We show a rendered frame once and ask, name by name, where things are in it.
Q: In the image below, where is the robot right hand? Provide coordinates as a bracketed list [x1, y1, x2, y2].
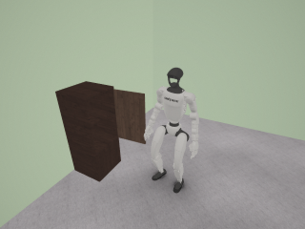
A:
[144, 125, 153, 141]

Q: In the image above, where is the robot left hand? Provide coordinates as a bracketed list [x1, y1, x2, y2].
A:
[189, 141, 199, 159]

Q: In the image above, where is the right robot upper arm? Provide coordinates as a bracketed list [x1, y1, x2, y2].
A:
[154, 86, 167, 111]

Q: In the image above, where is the cupboard door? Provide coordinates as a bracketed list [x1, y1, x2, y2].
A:
[113, 89, 146, 144]

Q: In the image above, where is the left robot upper arm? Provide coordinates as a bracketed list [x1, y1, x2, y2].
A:
[183, 92, 197, 120]

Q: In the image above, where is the right robot shin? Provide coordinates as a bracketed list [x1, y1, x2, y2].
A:
[151, 158, 164, 174]

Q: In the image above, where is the robot right forearm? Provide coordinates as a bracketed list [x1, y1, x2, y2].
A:
[148, 107, 160, 126]

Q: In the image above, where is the robot left forearm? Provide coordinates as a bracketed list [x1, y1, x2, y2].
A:
[191, 113, 199, 141]

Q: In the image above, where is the left robot thigh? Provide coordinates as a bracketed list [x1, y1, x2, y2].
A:
[173, 130, 190, 171]

